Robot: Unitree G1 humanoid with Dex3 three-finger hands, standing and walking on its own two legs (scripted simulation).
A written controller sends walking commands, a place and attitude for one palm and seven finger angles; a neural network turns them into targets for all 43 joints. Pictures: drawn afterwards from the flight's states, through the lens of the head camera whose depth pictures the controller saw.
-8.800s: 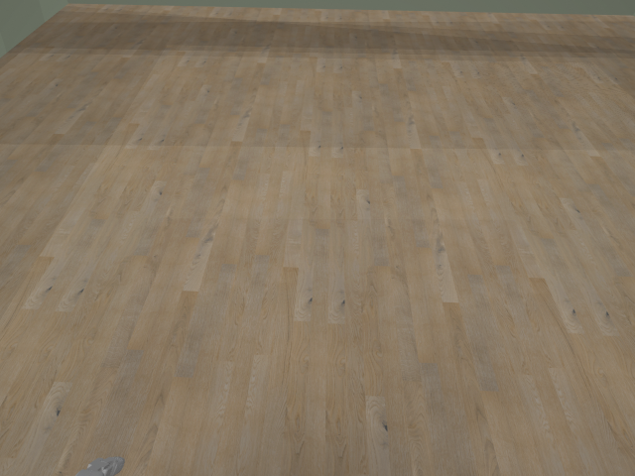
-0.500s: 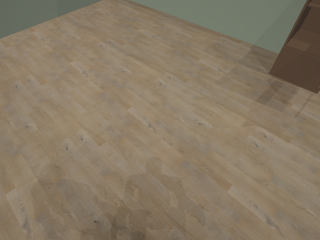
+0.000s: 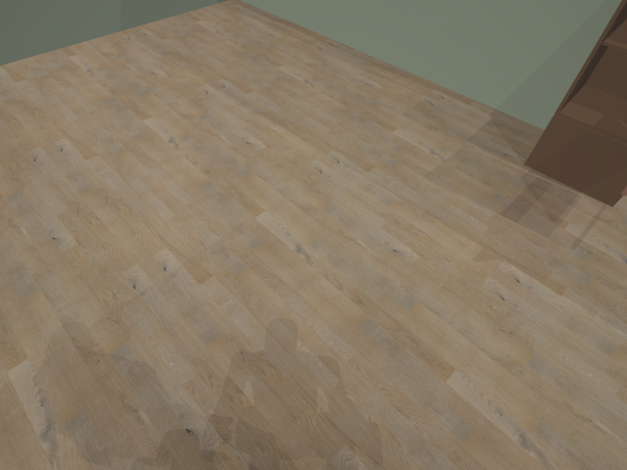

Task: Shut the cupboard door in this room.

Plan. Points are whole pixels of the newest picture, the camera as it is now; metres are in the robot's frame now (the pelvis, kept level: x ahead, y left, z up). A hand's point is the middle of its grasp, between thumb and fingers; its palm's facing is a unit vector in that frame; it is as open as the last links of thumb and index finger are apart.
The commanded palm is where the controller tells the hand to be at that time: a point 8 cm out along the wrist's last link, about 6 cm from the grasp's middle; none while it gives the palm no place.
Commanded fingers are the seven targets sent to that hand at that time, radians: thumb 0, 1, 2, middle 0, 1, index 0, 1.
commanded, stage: turn or walk to find it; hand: left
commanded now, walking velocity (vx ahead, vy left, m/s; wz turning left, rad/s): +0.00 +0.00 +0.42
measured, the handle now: out of the picture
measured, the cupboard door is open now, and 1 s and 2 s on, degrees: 86 86 86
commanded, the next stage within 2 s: none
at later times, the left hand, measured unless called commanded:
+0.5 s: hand out of the picture -0.04 +0.19 -0.17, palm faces +0.23 -0.95 -0.23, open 7.4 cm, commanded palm none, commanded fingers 0.00 0.90 0.90 -0.20 -0.30 -0.20 -0.30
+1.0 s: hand out of the picture -0.04 +0.25 -0.16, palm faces +0.40 -0.88 -0.27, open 7.4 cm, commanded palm none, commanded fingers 0.00 0.90 0.90 -0.20 -0.30 -0.20 -0.30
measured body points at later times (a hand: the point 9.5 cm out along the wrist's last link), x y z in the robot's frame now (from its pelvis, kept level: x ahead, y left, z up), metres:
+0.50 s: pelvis -0.04 -0.01 +0.00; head +0.00 +0.00 +0.45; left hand -0.05 +0.23 -0.15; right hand +0.08 -0.26 -0.14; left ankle -0.10 +0.12 -0.69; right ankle -0.02 -0.14 -0.74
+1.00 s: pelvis -0.06 +0.01 +0.00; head -0.02 +0.03 +0.45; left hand -0.06 +0.29 -0.14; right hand +0.09 -0.19 -0.15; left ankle -0.10 +0.12 -0.74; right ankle -0.01 -0.12 -0.70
